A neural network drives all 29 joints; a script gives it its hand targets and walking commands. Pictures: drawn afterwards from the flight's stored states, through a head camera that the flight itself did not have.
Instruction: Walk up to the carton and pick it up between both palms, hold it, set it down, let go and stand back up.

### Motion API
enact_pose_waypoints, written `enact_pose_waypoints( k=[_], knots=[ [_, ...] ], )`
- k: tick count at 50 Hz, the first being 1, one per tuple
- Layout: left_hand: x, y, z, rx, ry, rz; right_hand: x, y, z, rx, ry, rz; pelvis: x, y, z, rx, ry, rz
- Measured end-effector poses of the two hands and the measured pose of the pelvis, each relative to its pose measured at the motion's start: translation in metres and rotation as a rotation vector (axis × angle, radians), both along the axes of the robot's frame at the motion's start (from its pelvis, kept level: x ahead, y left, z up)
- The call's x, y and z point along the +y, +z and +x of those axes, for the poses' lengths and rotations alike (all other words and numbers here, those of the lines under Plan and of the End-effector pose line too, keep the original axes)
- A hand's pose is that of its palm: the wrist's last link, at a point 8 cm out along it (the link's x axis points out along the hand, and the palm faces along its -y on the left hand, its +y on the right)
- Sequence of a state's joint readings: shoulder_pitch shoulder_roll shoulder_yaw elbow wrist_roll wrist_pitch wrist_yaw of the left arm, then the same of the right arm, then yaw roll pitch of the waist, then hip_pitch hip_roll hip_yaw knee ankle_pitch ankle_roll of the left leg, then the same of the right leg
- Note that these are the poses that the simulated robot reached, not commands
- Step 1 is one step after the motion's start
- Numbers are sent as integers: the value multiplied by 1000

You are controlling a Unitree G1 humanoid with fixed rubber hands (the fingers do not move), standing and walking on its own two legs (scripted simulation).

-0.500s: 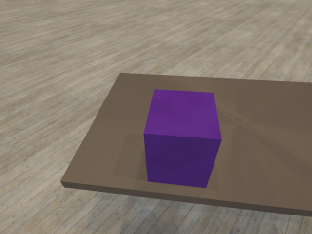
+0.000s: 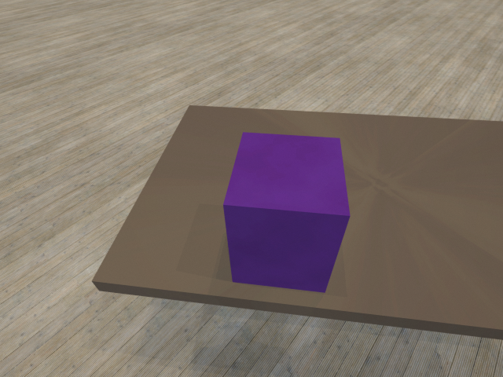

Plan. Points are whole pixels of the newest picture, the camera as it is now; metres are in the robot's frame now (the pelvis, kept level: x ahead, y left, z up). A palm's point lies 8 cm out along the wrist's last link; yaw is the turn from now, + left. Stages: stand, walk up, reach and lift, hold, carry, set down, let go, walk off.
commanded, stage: stand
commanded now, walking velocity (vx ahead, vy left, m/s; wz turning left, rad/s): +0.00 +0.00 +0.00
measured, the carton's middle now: (284, 212) +0.45 -0.03 -0.01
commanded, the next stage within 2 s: none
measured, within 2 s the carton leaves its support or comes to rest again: neither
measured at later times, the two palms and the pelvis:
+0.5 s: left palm out of the picture -0.04 +0.19 -0.15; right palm out of the picture -0.03 -0.20 -0.15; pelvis +0.01 -0.01 +0.00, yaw +0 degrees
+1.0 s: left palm out of the picture -0.01 +0.20 -0.15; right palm out of the picture +0.01 -0.20 -0.15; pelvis +0.03 +0.00 +0.00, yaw +1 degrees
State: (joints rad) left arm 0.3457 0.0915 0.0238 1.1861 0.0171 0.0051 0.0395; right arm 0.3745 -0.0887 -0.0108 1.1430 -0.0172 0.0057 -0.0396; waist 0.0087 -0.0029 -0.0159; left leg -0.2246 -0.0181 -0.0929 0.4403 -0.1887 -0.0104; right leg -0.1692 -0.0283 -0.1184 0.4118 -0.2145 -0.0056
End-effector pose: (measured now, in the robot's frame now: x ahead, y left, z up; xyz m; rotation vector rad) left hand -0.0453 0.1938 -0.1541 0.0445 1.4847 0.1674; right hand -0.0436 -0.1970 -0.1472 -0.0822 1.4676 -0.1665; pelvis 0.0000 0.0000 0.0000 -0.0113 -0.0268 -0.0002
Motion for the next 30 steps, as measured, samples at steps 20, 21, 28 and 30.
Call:
enact_pose_waypoints(
  k=[20, 21, 28, 30],
  knots=[
    [6, 2, 3, 27, 5, 32, 3, -2, 8, 21, 14, 20, -7, -2, 6, 25, 6, -3],
    [5, 2, 3, 29, 7, 29, 2, -2, 8, 22, 14, 18, -7, -1, 7, 25, 7, -5],
    [-3, 0, 14, 15, 10, 8, -2, 0, 21, 17, 21, 3, -6, -1, 13, 24, 7, -4],
    [-4, 0, 18, 7, 10, 3, -1, 0, 26, 10, 28, 2, -5, 0, 15, 25, 6, -3]
  ],
)
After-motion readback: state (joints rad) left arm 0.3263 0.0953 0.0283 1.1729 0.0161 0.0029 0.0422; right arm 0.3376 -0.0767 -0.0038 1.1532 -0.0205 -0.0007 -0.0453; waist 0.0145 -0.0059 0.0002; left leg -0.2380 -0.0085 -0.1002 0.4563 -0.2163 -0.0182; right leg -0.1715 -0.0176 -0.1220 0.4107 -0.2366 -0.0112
